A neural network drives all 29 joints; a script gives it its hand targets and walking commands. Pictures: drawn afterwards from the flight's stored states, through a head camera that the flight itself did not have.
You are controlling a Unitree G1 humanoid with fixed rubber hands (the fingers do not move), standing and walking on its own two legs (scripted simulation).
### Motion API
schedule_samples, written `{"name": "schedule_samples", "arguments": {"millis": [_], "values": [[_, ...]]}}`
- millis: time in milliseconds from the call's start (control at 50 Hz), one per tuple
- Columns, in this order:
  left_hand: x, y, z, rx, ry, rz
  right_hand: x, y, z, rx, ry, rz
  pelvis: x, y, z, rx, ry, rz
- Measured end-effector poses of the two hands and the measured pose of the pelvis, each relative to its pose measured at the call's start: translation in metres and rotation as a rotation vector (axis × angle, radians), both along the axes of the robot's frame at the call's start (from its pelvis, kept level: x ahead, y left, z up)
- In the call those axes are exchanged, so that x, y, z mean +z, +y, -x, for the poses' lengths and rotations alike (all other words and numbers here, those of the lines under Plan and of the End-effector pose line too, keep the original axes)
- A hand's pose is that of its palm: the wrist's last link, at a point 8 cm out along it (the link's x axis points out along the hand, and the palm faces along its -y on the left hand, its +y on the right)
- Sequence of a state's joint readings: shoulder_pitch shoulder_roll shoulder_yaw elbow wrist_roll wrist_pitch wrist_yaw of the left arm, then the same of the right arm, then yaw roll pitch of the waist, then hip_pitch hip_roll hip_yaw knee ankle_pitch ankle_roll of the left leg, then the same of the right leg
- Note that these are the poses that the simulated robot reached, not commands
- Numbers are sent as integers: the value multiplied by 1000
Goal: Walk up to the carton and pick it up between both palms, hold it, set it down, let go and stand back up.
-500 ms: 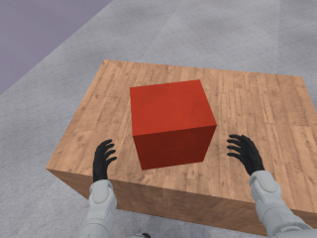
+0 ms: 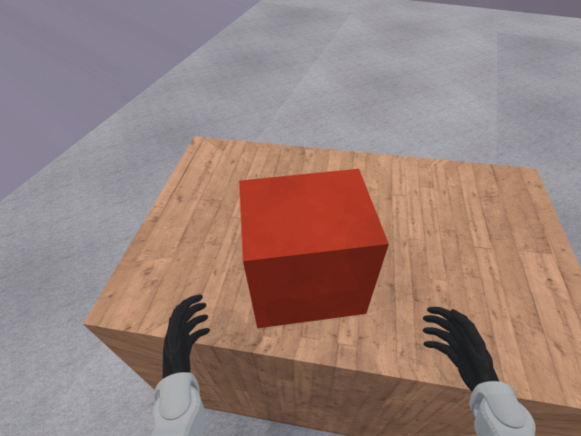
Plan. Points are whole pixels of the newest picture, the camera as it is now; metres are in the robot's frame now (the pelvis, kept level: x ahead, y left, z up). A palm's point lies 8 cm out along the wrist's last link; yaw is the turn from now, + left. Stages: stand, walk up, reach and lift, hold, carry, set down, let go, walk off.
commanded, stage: set down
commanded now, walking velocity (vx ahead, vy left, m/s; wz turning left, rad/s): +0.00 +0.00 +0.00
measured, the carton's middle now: (306, 251) +0.45 +0.05 -0.07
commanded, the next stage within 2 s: none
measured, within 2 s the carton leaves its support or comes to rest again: neither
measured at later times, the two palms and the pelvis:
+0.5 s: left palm (184, 367) +0.21 +0.20 -0.03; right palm (479, 373) +0.25 -0.21 -0.04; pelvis +0.01 +0.00 +0.00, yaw +0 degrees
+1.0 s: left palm (170, 371) +0.20 +0.22 -0.04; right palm (476, 373) +0.25 -0.21 -0.04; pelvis +0.02 +0.01 +0.01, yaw +0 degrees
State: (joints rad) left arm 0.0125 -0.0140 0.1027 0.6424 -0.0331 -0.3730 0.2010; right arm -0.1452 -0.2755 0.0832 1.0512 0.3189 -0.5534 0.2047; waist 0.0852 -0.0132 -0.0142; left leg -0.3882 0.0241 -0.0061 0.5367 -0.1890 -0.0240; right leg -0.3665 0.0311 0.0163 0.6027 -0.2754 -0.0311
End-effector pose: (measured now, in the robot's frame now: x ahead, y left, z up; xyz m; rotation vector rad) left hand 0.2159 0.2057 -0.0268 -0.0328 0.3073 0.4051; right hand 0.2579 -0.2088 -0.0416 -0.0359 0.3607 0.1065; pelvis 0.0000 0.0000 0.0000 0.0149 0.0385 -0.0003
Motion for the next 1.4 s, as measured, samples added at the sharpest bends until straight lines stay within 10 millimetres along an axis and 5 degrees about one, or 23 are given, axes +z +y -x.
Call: {"name": "schedule_samples", "arguments": {"millis": [460,1400], "values": [[-7,-8,5,-41,101,37,2,-5,7,-19,42,-5,1,-2,-5,-1,-83,-3],[-24,16,19,-97,301,82,-6,-5,20,-57,187,139,8,8,-30,1,-133,10]]}}
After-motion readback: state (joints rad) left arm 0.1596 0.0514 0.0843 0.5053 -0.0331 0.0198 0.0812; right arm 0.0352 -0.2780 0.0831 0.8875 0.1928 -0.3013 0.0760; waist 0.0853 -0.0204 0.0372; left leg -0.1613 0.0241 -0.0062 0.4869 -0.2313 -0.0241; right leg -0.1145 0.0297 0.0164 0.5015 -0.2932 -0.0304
